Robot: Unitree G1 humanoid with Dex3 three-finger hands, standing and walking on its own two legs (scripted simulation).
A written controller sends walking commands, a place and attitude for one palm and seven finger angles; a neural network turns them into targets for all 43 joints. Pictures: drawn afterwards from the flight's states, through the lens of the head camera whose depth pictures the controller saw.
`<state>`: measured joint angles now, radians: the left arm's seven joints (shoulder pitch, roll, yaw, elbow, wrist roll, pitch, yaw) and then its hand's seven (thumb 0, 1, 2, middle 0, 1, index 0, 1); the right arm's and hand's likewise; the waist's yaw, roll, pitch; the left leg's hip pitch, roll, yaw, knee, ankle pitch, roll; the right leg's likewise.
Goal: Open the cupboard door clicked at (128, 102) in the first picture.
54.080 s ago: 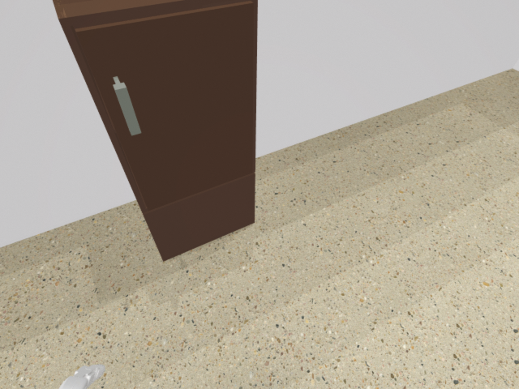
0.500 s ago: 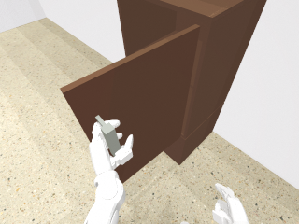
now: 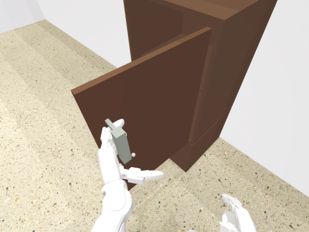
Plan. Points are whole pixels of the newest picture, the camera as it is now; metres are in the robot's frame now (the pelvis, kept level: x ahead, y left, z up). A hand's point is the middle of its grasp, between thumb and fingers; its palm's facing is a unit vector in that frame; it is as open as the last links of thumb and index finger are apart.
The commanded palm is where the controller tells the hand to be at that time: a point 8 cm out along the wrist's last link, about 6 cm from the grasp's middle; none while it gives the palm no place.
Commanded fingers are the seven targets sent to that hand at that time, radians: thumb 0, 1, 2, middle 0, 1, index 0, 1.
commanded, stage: open thumb and fingers to let go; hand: left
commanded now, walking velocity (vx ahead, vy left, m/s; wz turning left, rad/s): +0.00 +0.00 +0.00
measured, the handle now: (117, 141) +0.33 +0.12 +0.07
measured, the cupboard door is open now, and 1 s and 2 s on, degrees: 85 87 87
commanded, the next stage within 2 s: slide the hand sideways off the handle in 0.04 s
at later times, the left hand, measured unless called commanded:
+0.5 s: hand (131, 169) +0.25 +0.07 +0.07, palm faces -0.11 -0.99 +0.05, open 16.2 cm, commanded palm +0.22 +0.14 +0.07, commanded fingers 0.00 -0.50 0.30 -0.15 -0.30 -0.15 -0.30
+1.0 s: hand (108, 185) +0.22 +0.12 +0.06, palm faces -0.03 -1.00 -0.03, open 16.1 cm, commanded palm +0.18 +0.18 +0.07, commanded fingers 0.00 -0.50 0.30 -0.15 -0.30 -0.15 -0.30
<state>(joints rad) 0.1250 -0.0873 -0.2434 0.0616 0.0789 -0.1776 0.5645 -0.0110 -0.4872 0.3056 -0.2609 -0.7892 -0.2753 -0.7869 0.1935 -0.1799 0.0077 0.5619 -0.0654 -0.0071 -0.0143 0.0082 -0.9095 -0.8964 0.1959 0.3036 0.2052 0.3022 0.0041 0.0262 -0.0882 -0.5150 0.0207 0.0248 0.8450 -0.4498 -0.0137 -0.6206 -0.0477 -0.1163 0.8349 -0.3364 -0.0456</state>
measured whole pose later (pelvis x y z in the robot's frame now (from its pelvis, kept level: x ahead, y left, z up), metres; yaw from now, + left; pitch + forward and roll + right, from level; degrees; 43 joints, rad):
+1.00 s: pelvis +0.01 +0.01 -0.01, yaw +0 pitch +9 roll +0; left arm 0.49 0.13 -0.10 -0.26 -0.11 -0.26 -0.04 -0.01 -0.50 0.30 -0.20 -0.33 -0.21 -0.32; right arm 0.26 -0.22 0.03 0.43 0.00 -0.10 -0.03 0.01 -0.91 -0.90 0.20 0.30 0.21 0.30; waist 0.02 0.03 -0.08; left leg -0.59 0.02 0.03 0.94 -0.51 0.00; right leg -0.69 -0.05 -0.11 0.92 -0.38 -0.03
